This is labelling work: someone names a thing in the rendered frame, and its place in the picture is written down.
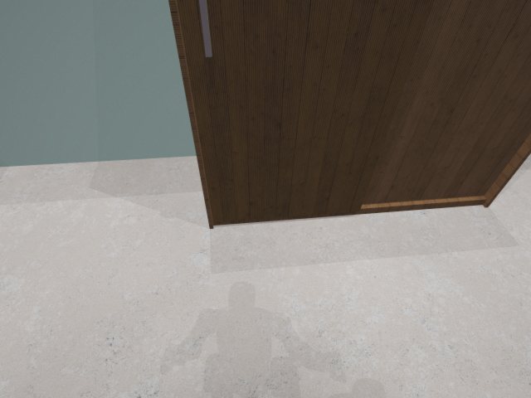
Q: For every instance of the wardrobe door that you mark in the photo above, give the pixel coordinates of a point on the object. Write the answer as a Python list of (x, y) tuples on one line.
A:
[(465, 108), (294, 105)]

